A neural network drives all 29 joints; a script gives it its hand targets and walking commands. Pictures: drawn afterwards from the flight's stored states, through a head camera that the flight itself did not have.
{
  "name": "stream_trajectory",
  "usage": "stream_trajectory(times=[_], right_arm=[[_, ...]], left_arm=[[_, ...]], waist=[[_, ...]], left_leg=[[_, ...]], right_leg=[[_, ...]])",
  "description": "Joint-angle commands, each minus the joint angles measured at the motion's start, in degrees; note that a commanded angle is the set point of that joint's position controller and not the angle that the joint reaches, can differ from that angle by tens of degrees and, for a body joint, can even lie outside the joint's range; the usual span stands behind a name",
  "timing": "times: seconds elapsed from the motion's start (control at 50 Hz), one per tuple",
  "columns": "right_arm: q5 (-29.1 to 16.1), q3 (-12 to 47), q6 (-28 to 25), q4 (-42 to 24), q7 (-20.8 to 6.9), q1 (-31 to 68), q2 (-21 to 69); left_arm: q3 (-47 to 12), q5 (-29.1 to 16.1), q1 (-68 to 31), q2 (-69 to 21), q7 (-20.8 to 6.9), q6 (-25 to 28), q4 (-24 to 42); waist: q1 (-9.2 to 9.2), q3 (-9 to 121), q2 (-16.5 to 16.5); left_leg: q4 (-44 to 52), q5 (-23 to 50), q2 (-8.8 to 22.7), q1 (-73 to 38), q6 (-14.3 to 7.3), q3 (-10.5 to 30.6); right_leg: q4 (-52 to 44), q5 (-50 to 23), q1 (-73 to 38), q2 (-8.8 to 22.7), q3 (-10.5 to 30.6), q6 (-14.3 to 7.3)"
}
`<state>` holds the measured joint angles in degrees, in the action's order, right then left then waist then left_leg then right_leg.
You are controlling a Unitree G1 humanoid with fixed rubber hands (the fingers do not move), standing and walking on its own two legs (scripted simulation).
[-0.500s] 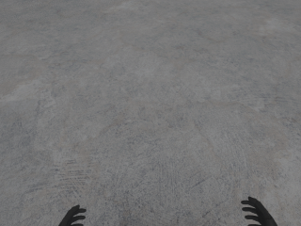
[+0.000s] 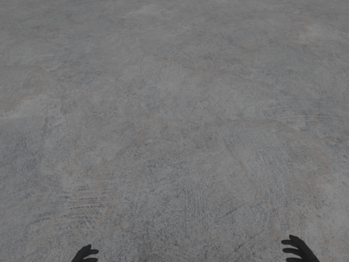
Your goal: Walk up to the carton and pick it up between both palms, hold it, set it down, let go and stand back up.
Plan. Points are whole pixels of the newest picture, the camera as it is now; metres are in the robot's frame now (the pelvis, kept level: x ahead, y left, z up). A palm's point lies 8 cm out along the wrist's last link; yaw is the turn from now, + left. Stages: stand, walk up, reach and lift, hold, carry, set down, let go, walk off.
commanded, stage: stand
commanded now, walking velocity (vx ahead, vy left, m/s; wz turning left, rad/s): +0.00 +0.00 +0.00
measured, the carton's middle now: out of the picture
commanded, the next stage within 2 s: none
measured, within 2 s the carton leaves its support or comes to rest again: neither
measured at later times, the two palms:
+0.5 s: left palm out of the picture +0.09 +0.26 -0.10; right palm out of the picture +0.10 -0.28 -0.09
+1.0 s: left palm out of the picture +0.07 +0.26 -0.10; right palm out of the picture +0.08 -0.28 -0.09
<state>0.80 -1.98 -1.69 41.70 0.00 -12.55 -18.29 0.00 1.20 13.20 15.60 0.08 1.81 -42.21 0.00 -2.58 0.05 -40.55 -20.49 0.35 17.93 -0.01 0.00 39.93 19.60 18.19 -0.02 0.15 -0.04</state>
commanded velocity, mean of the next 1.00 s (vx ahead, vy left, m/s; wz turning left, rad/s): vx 0.00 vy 0.00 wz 0.00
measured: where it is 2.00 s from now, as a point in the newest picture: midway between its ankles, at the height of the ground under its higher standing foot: outside the picture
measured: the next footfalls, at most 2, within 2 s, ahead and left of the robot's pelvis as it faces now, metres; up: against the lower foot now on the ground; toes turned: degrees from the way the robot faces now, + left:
none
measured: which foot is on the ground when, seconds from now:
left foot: down 0.00-1.00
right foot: down 0.00-1.00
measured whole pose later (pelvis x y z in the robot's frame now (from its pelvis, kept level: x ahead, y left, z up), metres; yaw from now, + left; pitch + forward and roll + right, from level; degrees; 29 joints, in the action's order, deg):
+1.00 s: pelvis -0.02 +0.00 +0.02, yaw +0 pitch +0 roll +0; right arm 0.8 -0.1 -2.4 48.5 0.0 -12.6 -18.3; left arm 0.0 1.2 13.1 15.6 -0.2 1.9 -49.7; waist 0.0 0.7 0.1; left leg -30.2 -12.9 0.3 17.3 0.0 0.0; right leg 29.5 12.0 17.5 0.0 0.1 0.0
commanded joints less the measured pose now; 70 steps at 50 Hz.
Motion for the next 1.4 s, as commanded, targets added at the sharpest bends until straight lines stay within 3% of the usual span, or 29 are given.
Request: stream_trajectory(times=[0.0,0.04,0.14,0.18,0.24,0.26,0.28,0.38,0.44,0.5,0.54,0.58,0.62,0.68,0.74,0.86,0.92,0.98,1.0,1.02,1.06,1.08,1.2,1.26,1.28,1.38], right_arm=[[0.43,-2.96,-1.82,-0.34,0.15,4.54,-12.21],[-0.03,-2.93,-1.78,-0.37,0.17,4.03,-11.81],[0.39,-2.96,-2.28,0.68,0.18,5.12,-12.96],[0.06,-2.64,-1.95,1.08,0.28,4.73,-11.49],[0.09,-2.16,-2.29,1.52,0.22,3.44,-11.46],[0.23,-2.34,-2.20,1.79,0.25,4.42,-11.08],[0.22,-2.34,-2.18,1.96,0.32,3.98,-11.95],[-0.24,-2.20,-2.15,2.62,0.16,3.82,-11.70],[0.36,-2.13,-2.05,2.68,0.21,4.89,-11.42],[-0.03,-2.08,-2.37,3.33,0.26,4.11,-11.90],[0.09,-1.60,-2.19,3.90,0.31,3.91,-11.25],[0.08,-1.70,-2.41,3.77,0.13,3.63,-11.39],[0.06,-1.60,-2.36,3.82,-0.10,4.20,-11.58],[0.12,-1.26,-2.32,4.23,-0.04,3.76,-11.32],[0.26,-1.37,-2.41,5.11,-0.03,3.86,-11.91],[0.35,-0.87,-2.56,5.86,-0.13,3.97,-11.09],[-0.18,-0.93,-2.71,6.65,-0.21,2.53,-11.26],[0.22,-1.08,-2.41,6.96,-0.03,3.86,-12.08],[0.14,-0.86,-2.46,7.06,-0.17,3.45,-11.06],[0.05,-0.92,-2.28,7.81,-0.18,3.09,-11.84],[0.14,-0.60,-2.55,7.64,-0.42,3.49,-10.93],[0.11,-0.69,-2.53,8.03,-0.34,3.65,-11.20],[0.13,-0.66,-2.47,9.06,-0.30,3.05,-11.37],[0.08,-0.49,-2.49,9.21,-0.32,4.43,-11.76],[0.07,-0.69,-2.57,9.22,-0.32,4.14,-11.59],[-0.05,-0.70,-2.58,9.62,-0.01,3.94,-11.95]], left_arm=[[4.76,-0.05,-3.55,14.40,0.04,1.89,1.91],[4.90,0.04,-4.14,15.23,0.10,2.18,1.51],[4.82,-0.32,-3.09,14.58,-0.07,2.00,0.18],[4.91,0.10,-3.93,14.50,-0.09,2.15,0.11],[4.67,-0.21,-3.68,14.79,-0.04,2.10,-0.64],[4.76,0.11,-4.37,14.89,0.13,2.03,-0.79],[4.86,-0.23,-3.42,14.26,-0.03,2.02,-0.65],[4.25,-0.21,-3.96,13.32,-0.22,2.14,-1.36],[4.24,-0.24,-4.24,14.16,-0.11,2.15,-1.87],[4.49,-0.11,-3.90,14.51,-0.02,2.19,-2.41],[4.41,-0.09,-3.02,14.10,-0.10,2.11,-2.79],[4.15,0.10,-3.72,14.54,-0.10,2.19,-3.26],[4.22,-0.21,-4.10,13.95,-0.18,2.08,-3.17],[4.17,-0.24,-3.61,14.14,-0.24,2.01,-3.99],[3.90,-0.15,-3.45,13.22,-0.34,1.91,-4.27],[4.04,-0.17,-3.10,13.98,-0.58,1.85,-5.66],[3.97,0.08,-4.16,14.39,-0.66,2.33,-5.90],[3.62,-0.22,-3.87,13.47,-0.67,2.42,-6.32],[4.00,0.03,-4.87,14.68,-0.50,2.36,-6.78],[4.02,0.00,-3.63,14.07,-0.53,2.38,-7.10],[4.09,0.09,-4.07,14.56,-0.45,2.38,-7.26],[3.64,-0.22,-3.67,13.73,-0.44,2.36,-7.56],[3.73,-0.13,-4.33,14.05,-0.47,2.05,-8.20],[3.82,-0.38,-3.15,14.31,-0.45,2.16,-8.66],[3.74,-0.46,-2.96,13.90,-0.35,2.17,-9.04],[3.70,-0.25,-4.08,14.45,-0.38,2.15,-9.52]], waist=[[0.32,4.45,0.90],[-0.53,4.90,-0.61],[0.60,5.65,2.04],[0.16,6.91,-0.45],[-0.29,6.52,1.63],[-0.03,6.24,0.71],[0.63,6.45,1.98],[-0.13,7.59,-0.79],[0.31,7.71,1.54],[-0.17,7.82,-0.46],[0.34,8.18,1.04],[-0.44,6.69,1.33],[-0.09,6.44,-0.44],[0.32,6.87,1.57],[0.37,6.31,1.20],[0.45,5.41,1.46],[-0.56,6.82,-0.63],[0.02,6.48,1.59],[-0.60,6.38,1.28],[0.14,7.35,1.04],[-0.09,6.55,-0.09],[0.52,6.16,0.05],[-0.24,6.76,0.32],[0.95,7.12,0.74],[0.23,6.33,1.72],[0.27,7.41,0.33]], left_leg=[[9.62,5.97,4.35,-1.68,-4.26,7.40],[9.98,6.15,4.57,-2.24,-4.11,7.43],[10.98,7.56,5.34,-1.99,-4.28,8.00],[11.20,7.46,5.15,-2.20,-4.05,7.38],[11.08,9.53,4.96,-4.05,-3.96,6.85],[12.01,9.79,5.24,-3.63,-4.00,7.75],[12.40,10.15,5.66,-3.37,-4.10,7.74],[12.31,10.31,4.94,-5.02,-3.41,6.46],[12.78,9.74,5.31,-5.20,-3.69,6.42],[13.49,9.88,5.56,-5.50,-3.58,6.80],[13.73,10.60,5.83,-5.53,-3.67,6.77],[14.60,9.11,5.63,-5.01,-3.60,6.71],[15.43,7.84,5.34,-4.42,-3.47,6.84],[16.26,8.20,5.74,-5.14,-3.32,6.71],[18.01,3.99,5.86,-3.75,-3.26,7.22],[19.06,2.85,6.01,-3.68,-2.96,7.37],[18.59,5.40,5.58,-5.97,-2.73,6.98],[18.36,6.18,6.17,-5.92,-3.07,7.03],[19.19,6.77,6.04,-5.75,-2.71,7.27],[19.70,6.21,6.10,-5.86,-2.72,7.36],[19.52,5.95,5.99,-5.70,-2.91,7.40],[19.39,6.03,5.99,-5.50,-3.03,7.12],[19.53,7.69,6.14,-7.08,-2.66,7.11],[20.27,6.41,6.63,-5.09,-2.88,7.38],[20.46,7.20,6.41,-5.87,-2.72,7.33],[19.94,10.18,6.25,-7.27,-2.33,6.74]], right_leg=[[-10.20,-4.80,-0.90,5.18,7.52,-4.83],[-10.35,-5.18,-0.52,5.40,7.67,-4.80],[-10.10,-7.22,-2.54,4.88,6.58,-4.40],[-10.50,-7.67,-3.79,5.52,6.70,-4.40],[-11.22,-8.58,-2.73,5.62,7.41,-4.45],[-10.61,-7.86,-2.58,5.32,6.26,-4.42],[-10.32,-8.93,-3.66,4.87,5.75,-4.11],[-12.82,-9.07,-3.87,5.50,6.28,-4.13],[-13.22,-8.34,-3.74,5.68,6.30,-3.99],[-14.00,-9.53,-3.95,5.89,6.65,-3.95],[-13.69,-9.81,-4.44,5.90,6.39,-3.82],[-14.80,-8.72,-3.78,5.91,6.83,-3.73],[-15.47,-6.06,-3.21,5.88,6.81,-3.98],[-16.08,-5.53,-3.89,6.07,6.75,-3.73],[-16.39,-4.02,-4.18,5.35,6.31,-3.43],[-17.57,-3.18,-4.09,5.70,6.56,-3.36],[-19.26,-3.62,-3.33,6.39,7.44,-3.55],[-19.50,-4.76,-4.33,6.02,6.83,-3.08],[-19.18,-5.17,-4.57,6.22,6.62,-3.02],[-18.84,-5.30,-5.11,6.18,6.60,-3.00],[-19.72,-4.59,-4.82,6.38,6.85,-3.07],[-19.60,-4.60,-4.68,6.68,7.35,-3.30],[-19.79,-5.52,-4.37,6.40,6.79,-2.90],[-19.25,-6.28,-6.49,6.27,6.51,-2.84],[-19.55,-6.71,-5.34,6.54,6.86,-2.96],[-19.11,-9.34,-6.07,6.15,6.18,-2.68]])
